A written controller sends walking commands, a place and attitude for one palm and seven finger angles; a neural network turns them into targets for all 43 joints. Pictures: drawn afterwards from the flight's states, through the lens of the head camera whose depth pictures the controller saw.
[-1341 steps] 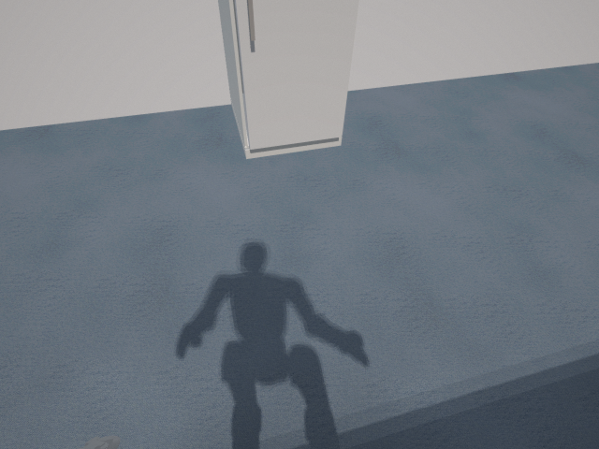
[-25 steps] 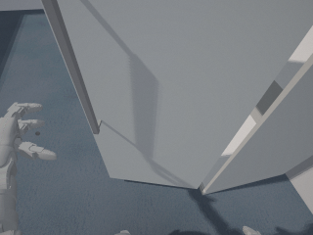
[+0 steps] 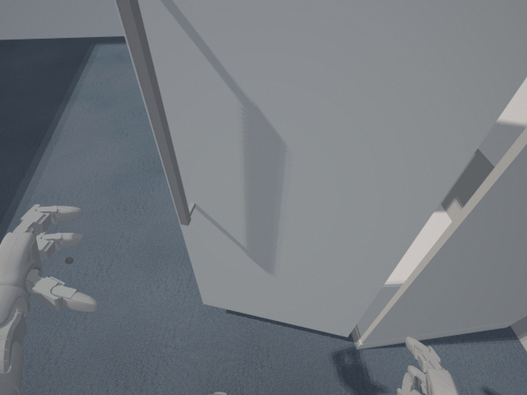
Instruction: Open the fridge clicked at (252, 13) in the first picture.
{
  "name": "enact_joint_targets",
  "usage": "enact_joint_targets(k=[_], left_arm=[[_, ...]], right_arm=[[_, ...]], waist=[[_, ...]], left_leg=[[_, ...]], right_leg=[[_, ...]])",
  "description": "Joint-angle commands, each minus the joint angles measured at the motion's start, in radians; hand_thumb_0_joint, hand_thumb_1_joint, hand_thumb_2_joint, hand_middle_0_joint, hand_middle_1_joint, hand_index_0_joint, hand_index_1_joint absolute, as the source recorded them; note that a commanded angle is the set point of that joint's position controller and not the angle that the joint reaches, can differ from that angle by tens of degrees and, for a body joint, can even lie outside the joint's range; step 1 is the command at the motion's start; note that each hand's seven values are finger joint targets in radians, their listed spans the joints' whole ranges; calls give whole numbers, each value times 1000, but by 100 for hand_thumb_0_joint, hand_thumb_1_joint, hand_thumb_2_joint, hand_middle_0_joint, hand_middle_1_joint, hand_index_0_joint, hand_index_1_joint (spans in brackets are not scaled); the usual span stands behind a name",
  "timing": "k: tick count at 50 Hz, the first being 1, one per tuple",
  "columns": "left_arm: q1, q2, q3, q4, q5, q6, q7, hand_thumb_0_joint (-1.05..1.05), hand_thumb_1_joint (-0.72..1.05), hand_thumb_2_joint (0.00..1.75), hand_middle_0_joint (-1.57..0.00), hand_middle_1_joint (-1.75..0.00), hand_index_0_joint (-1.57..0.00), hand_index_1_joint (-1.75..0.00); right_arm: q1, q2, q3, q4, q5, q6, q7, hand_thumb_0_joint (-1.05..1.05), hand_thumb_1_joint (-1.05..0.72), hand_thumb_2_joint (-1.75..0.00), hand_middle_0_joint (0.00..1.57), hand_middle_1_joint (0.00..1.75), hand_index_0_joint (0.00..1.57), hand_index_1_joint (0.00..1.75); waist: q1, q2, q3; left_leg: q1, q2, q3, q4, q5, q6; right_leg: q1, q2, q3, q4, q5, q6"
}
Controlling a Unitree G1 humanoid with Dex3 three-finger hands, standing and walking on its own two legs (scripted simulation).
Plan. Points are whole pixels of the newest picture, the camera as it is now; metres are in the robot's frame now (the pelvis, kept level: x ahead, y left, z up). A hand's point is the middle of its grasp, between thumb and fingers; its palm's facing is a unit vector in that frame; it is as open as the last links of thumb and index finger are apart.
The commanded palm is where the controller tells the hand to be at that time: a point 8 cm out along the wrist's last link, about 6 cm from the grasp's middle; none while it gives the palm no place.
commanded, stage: draw the hand back to the body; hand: left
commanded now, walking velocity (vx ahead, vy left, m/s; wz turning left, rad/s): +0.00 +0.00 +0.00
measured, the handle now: (168, 131) +0.48 +0.21 +0.15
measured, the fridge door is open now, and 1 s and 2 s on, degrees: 70 70 70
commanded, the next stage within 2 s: step back with the hand held close in 1.56 s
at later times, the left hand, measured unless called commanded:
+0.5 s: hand (56, 261) +0.24 +0.28 +0.12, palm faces +0.09 -1.00 -0.03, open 14.6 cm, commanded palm +0.20 +0.33 +0.14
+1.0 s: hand (38, 239) +0.24 +0.28 +0.17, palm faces +0.46 -0.81 -0.37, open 10.6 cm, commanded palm +0.19 +0.31 +0.19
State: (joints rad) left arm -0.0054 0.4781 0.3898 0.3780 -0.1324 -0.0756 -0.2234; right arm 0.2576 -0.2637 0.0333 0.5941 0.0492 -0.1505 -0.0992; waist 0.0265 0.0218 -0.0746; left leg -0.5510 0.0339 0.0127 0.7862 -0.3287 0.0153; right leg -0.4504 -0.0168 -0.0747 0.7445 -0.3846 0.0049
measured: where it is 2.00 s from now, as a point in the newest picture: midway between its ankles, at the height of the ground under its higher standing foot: outside the picture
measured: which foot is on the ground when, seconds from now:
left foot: down 0.00-1.00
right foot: down 0.00-1.00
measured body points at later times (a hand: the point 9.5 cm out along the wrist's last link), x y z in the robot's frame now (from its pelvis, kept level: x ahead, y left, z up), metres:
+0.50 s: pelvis -0.01 +0.00 +0.01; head -0.01 +0.00 +0.46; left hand +0.23 +0.34 +0.13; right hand +0.16 -0.24 -0.06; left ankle +0.04 +0.11 -0.71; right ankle +0.00 -0.13 -0.71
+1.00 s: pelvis +0.03 +0.00 +0.03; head +0.01 -0.01 +0.48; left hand +0.21 +0.32 +0.19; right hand +0.22 -0.22 -0.05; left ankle +0.04 +0.11 -0.71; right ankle +0.00 -0.13 -0.71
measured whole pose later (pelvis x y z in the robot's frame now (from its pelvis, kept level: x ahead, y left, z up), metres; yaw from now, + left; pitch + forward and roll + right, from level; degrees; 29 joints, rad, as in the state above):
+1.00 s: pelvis +0.03 +0.00 +0.03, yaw -2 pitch -3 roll +0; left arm 0.38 0.36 0.35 -0.29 -0.08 -0.04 0.11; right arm 0.20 -0.22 0.04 0.65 0.00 -0.17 -0.08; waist 0.08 0.04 0.01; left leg -0.17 0.01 0.07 0.46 -0.24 0.02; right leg -0.10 -0.03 -0.03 0.44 -0.29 0.02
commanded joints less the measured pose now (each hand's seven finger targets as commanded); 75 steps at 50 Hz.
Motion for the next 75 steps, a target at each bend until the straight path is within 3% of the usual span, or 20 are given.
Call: enact_joint_targets(k=[1, 2, 4, 7, 9, 14, 18, 24, 25, 26, 27, 32, 34, 38, 45, 51, 55, 59, 64, 75], left_arm=[[-343, 251, 157, -252, -265, -203, -156, 0, -55, 20, -25, -115, -25, -115], [-347, 273, 186, -220, -304, -231, -212, 0, -55, 20, -25, -115, -25, -115], [-348, 289, 182, -163, -310, -264, -325, 0, -55, 20, -25, -115, -25, -115], [-252, 313, 192, -84, -280, -170, -359, 0, -55, 20, -25, -115, -25, -115], [-166, 325, 232, -118, -293, -119, -343, 0, -55, 20, -25, -115, -25, -115], [-110, 261, 216, -305, -323, -107, -280, 0, -55, 20, -25, -115, -25, -115], [-132, 216, 161, -368, -306, -92, -252, 0, -55, 20, -25, -115, -25, -115], [-121, 242, 169, -502, -275, -52, -207, 0, -37, 29, -24, -104, -24, -104], [-178, 344, 192, -562, -108, -68, -2, 0, -33, 31, -24, -102, -24, -102], [-63, 201, 119, -521, -89, -56, 90, 0, -30, 32, -24, -100, -24, -100], [21, 151, 95, -542, -62, -48, 153, 0, -26, 34, -24, -98, -24, -98], [84, 153, 94, -712, 24, -55, 314, 0, -8, 43, -23, -87, -23, -87], [129, 136, 81, -733, 41, -51, 337, 0, -1, 46, -23, -83, -23, -83], [123, 100, 46, -790, 62, -43, 354, 0, 14, 53, -23, -75, -23, -75], [253, 94, 65, -863, 65, -30, 352, 0, 39, 65, -22, -60, -22, -60], [319, 91, 87, -912, 55, -23, 343, 0, 61, 76, -21, -47, -21, -47], [336, 97, 96, -971, 57, -29, 340, 0, 75, 83, -21, -38, -21, -38], [368, 96, 100, -1008, 54, -34, 338, 0, 90, 90, -20, -30, -20, -30], [367, 87, 104, -939, 47, -32, 333, 0, 90, 90, -20, -30, -20, -30], [333, 95, 104, -958, 51, -54, 336, 0, 90, 90, -20, -30, -20, -30]], right_arm=[[-41, -151, -47, -85, 12, -96, -48, 0, -90, -90, 20, 30, 20, 30], [-38, -157, -43, -81, 14, -105, -55, 0, -90, -90, 20, 30, 20, 30], [-37, -159, -39, -82, 9, -125, -56, 0, -90, -90, 20, 30, 20, 30], [-49, -153, -36, -124, 15, -130, -40, 0, -90, -90, 20, 30, 20, 30], [-52, -152, -41, -155, 16, -138, -27, 0, -90, -90, 20, 30, 20, 30], [-58, -144, -44, -188, 19, -162, -11, 0, -90, -90, 20, 30, 20, 30], [-62, -146, -43, -173, 27, -183, -26, 0, -90, -90, 20, 30, 20, 30], [-85, -135, -32, -155, 25, -215, -44, 0, -90, -90, 20, 30, 20, 30], [-107, -130, -37, -117, -17, -189, -34, 0, -90, -90, 20, 30, 20, 30], [-117, -113, -33, -118, -18, -185, -32, 0, -90, -90, 20, 30, 20, 30], [-124, -110, -35, -116, -16, -173, -32, 0, -90, -90, 20, 30, 20, 30], [-133, -105, -38, -92, -27, -137, -24, 0, -90, -90, 20, 30, 20, 30], [-137, -105, -41, -84, -33, -131, -22, 0, -90, -90, 20, 30, 20, 30], [-143, -93, -39, -84, -38, -108, -19, 0, -90, -90, 20, 30, 20, 30], [-152, -86, -41, -89, -48, -78, -4, 0, -90, -90, 20, 30, 20, 30], [-164, -73, -42, -103, -51, -48, 4, 0, -90, -90, 20, 30, 20, 30], [-170, -72, -43, -109, -53, -42, 6, 0, -90, -90, 20, 30, 20, 30], [-176, -70, -48, -113, -56, -39, 7, 0, -90, -90, 20, 30, 20, 30], [-179, -71, -50, -109, -55, -22, -1, 0, -90, -90, 20, 30, 20, 30], [-192, -66, -48, -97, -62, -39, -9, 0, -90, -90, 20, 30, 20, 30]], waist=[[-34, 50, -218], [-36, 40, -212], [-31, 80, -197], [10, 103, -149], [35, 78, -167], [24, 31, -157], [5, 66, -122], [18, 98, -120], [43, 75, -54], [17, 50, -14], [29, 37, -8], [31, 94, -65], [35, 50, -53], [30, 94, -36], [49, 50, -44], [52, 29, -11], [56, 77, -15], [59, 29, -15], [54, 4, 52], [57, 42, 34]], left_leg=[[233, -27, -36, -98, 107, 10], [209, -31, -35, -96, 107, 12], [200, -30, -32, -90, 131, 14], [154, -31, -29, -121, 106, 15], [150, -30, -29, -128, 120, 16], [167, -23, -26, -137, 104, 18], [201, -20, -39, -174, 12, 18], [251, -17, -54, -214, 6, 19], [224, -30, -56, -241, -21, 19], [241, -15, -63, -275, -68, 8], [253, -8, -68, -301, -103, 8], [344, 0, -42, -345, 9, 10], [363, 5, -37, -357, 84, 13], [426, 4, -29, -382, 154, 8], [485, 4, -2, -390, 356, 8], [490, 2, 15, -398, 380, 10], [506, -1, 25, -397, 401, 9], [508, 1, 23, -399, 401, 11], [484, -4, 34, -419, 291, 15], [511, -16, 40, -426, 261, 21]], right_leg=[[3, 46, 46, -143, 148, -28], [14, 41, 60, -141, 154, -29], [7, 36, 71, -118, 191, -36], [-16, 24, 65, -120, 146, -29], [25, 20, 63, -133, 142, -28], [23, 31, 57, -156, 111, -19], [-12, 34, 47, -177, 30, -15], [43, 30, 42, -204, 39, -20], [36, 7, 85, -289, 8, -21], [25, 1, 66, -291, -8, -19], [44, 0, 58, -289, -8, -17], [156, 0, 53, -300, 105, -23], [195, 3, 49, -310, 153, -23], [216, 5, 46, -323, 195, -22], [293, 5, 40, -349, 333, -18], [321, 5, 38, -369, 369, -12], [328, 6, 42, -378, 390, -11], [337, 10, 37, -385, 397, -9], [310, 9, 39, -418, 323, -5], [319, 7, 47, -439, 300, -3]])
